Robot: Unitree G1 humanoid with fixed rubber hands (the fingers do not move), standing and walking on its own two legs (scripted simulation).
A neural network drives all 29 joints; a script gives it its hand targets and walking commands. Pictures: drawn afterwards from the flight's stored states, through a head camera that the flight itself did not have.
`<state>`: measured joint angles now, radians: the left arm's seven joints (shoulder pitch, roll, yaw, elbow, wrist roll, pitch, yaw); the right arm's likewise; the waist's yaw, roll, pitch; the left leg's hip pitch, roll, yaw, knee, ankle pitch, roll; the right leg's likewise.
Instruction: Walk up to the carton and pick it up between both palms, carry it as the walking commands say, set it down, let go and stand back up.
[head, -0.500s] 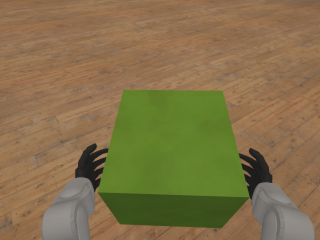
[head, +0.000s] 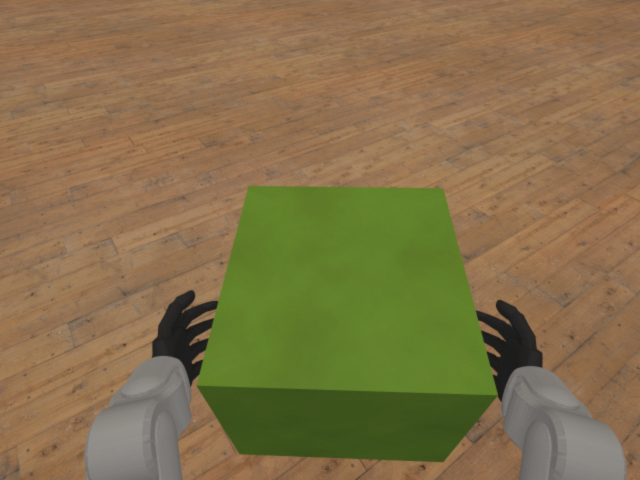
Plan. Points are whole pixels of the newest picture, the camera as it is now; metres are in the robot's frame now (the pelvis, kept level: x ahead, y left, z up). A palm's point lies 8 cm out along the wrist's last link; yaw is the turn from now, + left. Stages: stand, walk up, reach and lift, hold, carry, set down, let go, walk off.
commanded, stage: carry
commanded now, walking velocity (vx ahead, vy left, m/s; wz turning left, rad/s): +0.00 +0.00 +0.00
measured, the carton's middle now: (342, 319) +0.34 +0.00 +0.03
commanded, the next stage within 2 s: none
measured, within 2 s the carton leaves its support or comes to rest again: neither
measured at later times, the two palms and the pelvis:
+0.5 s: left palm (198, 291) +0.34 +0.19 +0.08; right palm (475, 306) +0.34 -0.17 +0.07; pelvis +0.10 +0.01 +0.00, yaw +1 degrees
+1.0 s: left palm (220, 255) +0.43 +0.19 +0.05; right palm (456, 267) +0.43 -0.17 +0.05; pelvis +0.18 +0.01 +0.00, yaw +1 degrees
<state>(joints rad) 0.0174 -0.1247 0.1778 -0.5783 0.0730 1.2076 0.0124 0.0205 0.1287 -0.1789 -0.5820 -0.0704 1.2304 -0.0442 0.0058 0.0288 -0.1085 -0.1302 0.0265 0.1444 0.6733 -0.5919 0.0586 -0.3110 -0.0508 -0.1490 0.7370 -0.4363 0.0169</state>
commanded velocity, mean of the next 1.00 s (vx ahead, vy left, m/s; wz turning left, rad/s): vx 0.00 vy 0.00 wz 0.00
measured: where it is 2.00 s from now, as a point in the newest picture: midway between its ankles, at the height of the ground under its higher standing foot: outside the picture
